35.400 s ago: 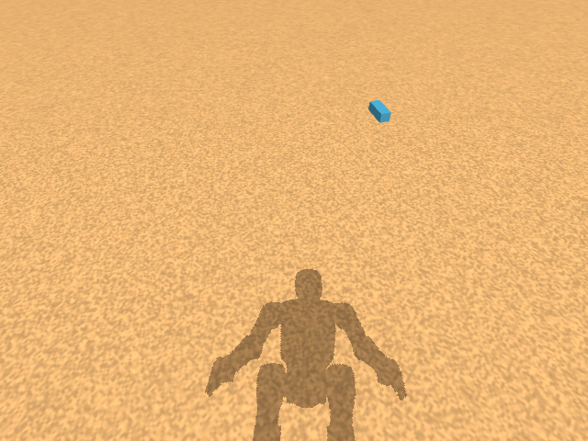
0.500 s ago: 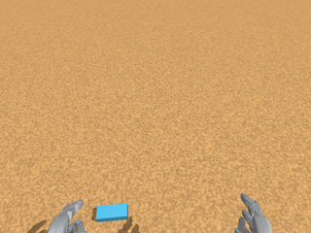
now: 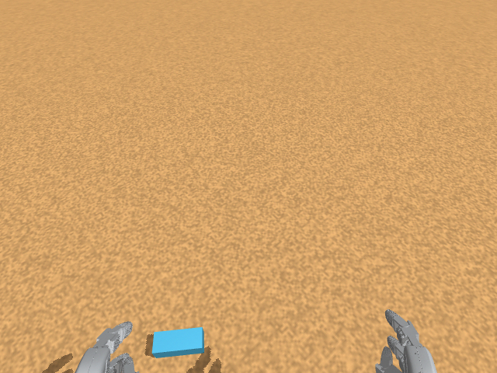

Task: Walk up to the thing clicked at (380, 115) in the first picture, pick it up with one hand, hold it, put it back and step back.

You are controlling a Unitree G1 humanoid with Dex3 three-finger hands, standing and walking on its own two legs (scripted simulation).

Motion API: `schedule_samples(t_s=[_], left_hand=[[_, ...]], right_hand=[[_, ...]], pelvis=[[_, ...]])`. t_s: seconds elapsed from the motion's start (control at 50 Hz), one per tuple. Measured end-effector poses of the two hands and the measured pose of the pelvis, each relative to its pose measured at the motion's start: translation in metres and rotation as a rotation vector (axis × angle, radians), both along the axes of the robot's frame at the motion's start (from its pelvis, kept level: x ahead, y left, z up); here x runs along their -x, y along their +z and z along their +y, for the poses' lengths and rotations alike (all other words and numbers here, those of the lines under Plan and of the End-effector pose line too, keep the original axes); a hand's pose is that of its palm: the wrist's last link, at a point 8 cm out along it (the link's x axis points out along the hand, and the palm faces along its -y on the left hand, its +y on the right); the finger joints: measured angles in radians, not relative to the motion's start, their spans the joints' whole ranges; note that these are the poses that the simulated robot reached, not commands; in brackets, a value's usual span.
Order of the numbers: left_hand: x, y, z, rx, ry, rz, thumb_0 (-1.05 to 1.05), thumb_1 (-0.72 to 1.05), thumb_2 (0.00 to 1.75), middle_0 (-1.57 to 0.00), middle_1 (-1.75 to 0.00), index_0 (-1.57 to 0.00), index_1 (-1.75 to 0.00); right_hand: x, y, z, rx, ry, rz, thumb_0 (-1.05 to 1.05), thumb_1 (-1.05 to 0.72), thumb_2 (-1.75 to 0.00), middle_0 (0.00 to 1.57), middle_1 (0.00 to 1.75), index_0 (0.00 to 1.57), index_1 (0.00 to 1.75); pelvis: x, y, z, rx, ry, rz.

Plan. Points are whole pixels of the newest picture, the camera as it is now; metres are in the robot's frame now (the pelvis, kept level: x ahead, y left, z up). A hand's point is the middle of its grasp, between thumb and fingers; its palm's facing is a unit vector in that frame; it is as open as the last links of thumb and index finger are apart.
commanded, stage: home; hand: left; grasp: from above
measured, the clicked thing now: (179, 342) +0.39 +0.25 -0.68
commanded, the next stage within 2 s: stand in 0.22 s
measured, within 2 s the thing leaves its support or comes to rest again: neither
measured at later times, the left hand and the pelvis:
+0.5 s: hand out of the picture +0.14 +0.22 -0.09, palm faces +0.02 -0.94 -0.34, open 7.4 cm; pelvis -0.01 +0.00 +0.02, yaw +0 degrees
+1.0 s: hand out of the picture +0.03 +0.24 -0.10, palm faces +0.05 -0.94 -0.33, open 7.4 cm; pelvis -0.01 +0.01 +0.06, yaw +0 degrees
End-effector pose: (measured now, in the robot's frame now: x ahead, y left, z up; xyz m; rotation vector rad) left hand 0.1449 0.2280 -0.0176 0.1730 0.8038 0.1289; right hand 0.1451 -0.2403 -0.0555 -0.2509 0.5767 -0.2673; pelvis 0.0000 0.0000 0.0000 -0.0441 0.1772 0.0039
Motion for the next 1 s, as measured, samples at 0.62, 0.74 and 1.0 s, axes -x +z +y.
schedule_samples(t_s=[0.62, 0.74, 1.0], left_hand=[[0.055, -0.048, 0.052, -0.139, 0.044, 0.215, 0.01, 0.90, 0.90, -0.20, -0.30, -0.20, -0.30], [0.090, -0.053, 0.056, -0.120, 0.088, 0.327, 0.01, 0.90, 0.90, -0.20, -0.30, -0.20, -0.30], [0.129, -0.048, 0.054, -0.102, 0.125, 0.451, 0.01, 0.90, 0.90, -0.20, -0.30, -0.20, -0.30]], right_hand=[[0.053, -0.018, -0.032, -0.007, 0.057, 0.478, 0.01, -0.90, -0.89, 0.21, 0.30, 0.20, 0.30], [0.072, -0.016, -0.030, -0.023, 0.023, 0.556, 0.01, -0.90, -0.90, 0.20, 0.30, 0.20, 0.30], [0.089, -0.012, -0.022, -0.068, 0.002, 0.621, 0.01, -0.90, -0.89, 0.20, 0.30, 0.20, 0.30]], pelvis=[[0.010, 0.033, 0.003, -0.047, -0.006, -0.178], [0.009, 0.044, 0.005, -0.041, 0.000, -0.209], [0.013, 0.061, 0.005, -0.041, 0.005, -0.250]])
